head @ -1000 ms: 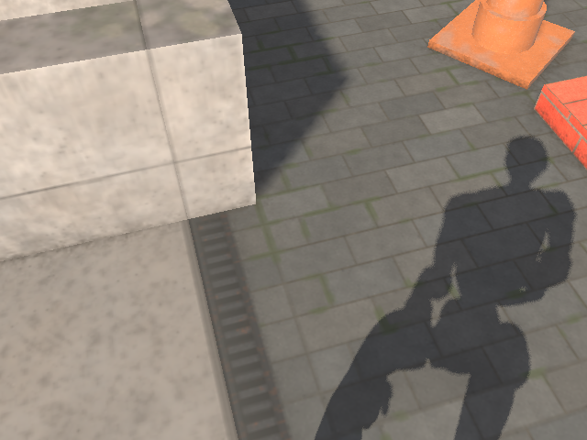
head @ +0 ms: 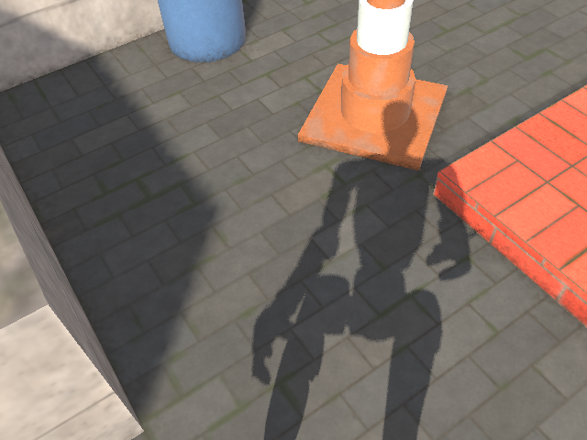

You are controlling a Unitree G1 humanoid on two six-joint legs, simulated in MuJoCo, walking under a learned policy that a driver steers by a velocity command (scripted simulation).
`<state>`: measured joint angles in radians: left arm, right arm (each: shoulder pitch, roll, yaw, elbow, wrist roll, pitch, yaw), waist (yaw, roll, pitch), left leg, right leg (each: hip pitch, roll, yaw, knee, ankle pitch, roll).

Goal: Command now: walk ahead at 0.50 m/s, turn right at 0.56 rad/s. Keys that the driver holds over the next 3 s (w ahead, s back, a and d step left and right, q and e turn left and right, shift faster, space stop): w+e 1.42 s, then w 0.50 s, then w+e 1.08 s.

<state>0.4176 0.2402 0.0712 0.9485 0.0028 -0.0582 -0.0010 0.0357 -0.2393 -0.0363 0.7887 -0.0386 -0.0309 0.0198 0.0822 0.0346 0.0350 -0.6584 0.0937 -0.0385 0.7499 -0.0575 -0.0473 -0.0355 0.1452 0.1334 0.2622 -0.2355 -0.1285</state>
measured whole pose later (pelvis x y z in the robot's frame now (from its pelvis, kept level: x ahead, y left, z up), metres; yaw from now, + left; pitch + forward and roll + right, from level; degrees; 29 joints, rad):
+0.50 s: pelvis +0.27 +0.03 +0.00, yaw -18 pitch +1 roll +1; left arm 0.12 0.29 0.06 0.75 0.04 0.00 -0.07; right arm 0.38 -0.26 -0.05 0.88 -0.02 -0.09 0.00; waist -0.04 -0.05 0.03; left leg -0.04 0.00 0.19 0.26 -0.24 0.02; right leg -0.66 -0.06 0.01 0.92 -0.12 -0.04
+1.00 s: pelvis +0.50 -0.12 +0.00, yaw -35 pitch +2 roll +0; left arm 0.39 0.27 0.07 0.83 0.00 -0.04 -0.02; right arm 0.14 -0.28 -0.04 0.72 -0.05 -0.01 0.03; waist 0.04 0.05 0.04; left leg -0.67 0.13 -0.03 0.90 -0.16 -0.06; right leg -0.09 0.15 0.09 0.28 -0.21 -0.13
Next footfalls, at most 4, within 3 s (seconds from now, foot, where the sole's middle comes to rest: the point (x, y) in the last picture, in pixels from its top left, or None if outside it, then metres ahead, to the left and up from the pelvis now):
0.16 left None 0.27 0.13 -0.78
0.68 right None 0.46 -0.16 -0.78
1.22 left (423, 302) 0.83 -0.20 -0.78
1.72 right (537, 337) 0.75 -0.47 -0.78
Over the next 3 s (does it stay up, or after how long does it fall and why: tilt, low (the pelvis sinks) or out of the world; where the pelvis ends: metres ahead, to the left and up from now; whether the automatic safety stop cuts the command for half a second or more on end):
stays up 1.06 -0.99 0.10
